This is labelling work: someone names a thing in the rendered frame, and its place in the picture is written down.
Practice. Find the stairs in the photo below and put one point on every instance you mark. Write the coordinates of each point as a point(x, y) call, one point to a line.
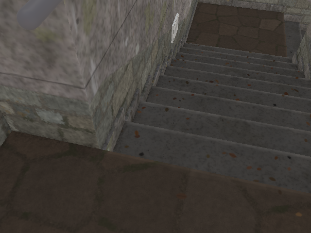
point(236, 113)
point(294, 36)

